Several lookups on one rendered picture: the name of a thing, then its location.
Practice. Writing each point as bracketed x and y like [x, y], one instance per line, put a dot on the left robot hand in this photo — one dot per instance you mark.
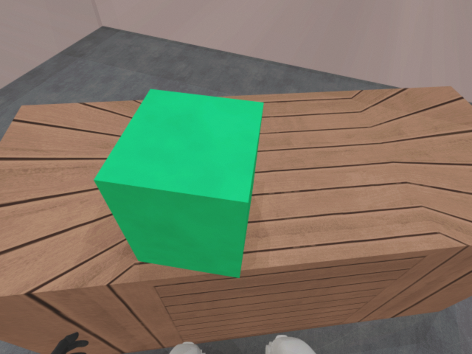
[69, 343]

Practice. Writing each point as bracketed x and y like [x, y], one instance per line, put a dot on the pedestal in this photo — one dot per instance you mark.
[361, 209]

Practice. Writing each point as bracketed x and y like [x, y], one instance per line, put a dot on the robot right thigh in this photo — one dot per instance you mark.
[288, 345]

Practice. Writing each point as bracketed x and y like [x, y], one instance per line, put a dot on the carton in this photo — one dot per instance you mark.
[179, 180]

